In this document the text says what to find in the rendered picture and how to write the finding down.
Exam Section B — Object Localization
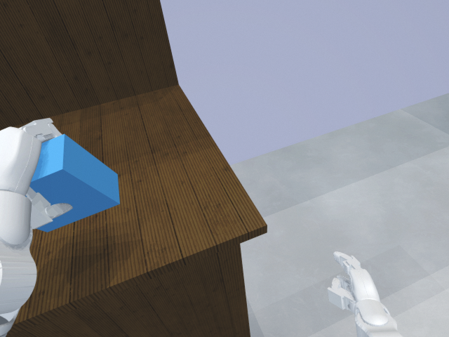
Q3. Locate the robot left hand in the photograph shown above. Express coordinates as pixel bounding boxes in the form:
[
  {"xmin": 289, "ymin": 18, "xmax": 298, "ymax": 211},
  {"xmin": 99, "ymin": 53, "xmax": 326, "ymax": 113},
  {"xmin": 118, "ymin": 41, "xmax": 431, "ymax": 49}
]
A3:
[{"xmin": 0, "ymin": 118, "xmax": 73, "ymax": 229}]

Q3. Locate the robot right hand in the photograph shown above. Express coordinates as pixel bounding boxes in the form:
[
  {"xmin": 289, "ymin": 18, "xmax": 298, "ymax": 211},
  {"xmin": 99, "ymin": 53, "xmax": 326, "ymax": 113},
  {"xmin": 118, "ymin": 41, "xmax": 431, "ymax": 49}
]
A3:
[{"xmin": 328, "ymin": 251, "xmax": 380, "ymax": 313}]

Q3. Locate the robot left forearm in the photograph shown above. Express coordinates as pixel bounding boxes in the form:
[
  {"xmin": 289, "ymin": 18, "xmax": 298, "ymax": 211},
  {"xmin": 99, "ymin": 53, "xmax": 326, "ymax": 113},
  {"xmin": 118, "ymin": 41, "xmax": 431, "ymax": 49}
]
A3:
[{"xmin": 0, "ymin": 190, "xmax": 37, "ymax": 337}]

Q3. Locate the table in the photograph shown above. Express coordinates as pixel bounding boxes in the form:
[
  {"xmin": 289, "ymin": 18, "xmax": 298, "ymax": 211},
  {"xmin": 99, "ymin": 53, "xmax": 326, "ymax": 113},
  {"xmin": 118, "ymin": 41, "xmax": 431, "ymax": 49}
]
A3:
[{"xmin": 0, "ymin": 0, "xmax": 267, "ymax": 337}]

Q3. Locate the sponge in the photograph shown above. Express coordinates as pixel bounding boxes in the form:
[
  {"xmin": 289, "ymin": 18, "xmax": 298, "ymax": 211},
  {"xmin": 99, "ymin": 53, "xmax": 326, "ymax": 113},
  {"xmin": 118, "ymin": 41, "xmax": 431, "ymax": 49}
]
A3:
[{"xmin": 25, "ymin": 134, "xmax": 120, "ymax": 232}]

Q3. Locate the robot right forearm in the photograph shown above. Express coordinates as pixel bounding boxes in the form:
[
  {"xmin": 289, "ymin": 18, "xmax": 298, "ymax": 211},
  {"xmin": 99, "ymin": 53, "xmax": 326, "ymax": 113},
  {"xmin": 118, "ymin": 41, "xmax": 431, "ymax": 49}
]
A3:
[{"xmin": 354, "ymin": 299, "xmax": 403, "ymax": 337}]

